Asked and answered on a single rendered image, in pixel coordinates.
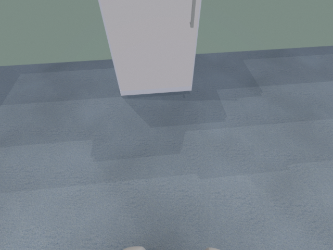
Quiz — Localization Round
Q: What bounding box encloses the fridge door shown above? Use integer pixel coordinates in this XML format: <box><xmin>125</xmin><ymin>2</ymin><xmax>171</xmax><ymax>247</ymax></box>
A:
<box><xmin>100</xmin><ymin>0</ymin><xmax>200</xmax><ymax>91</ymax></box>

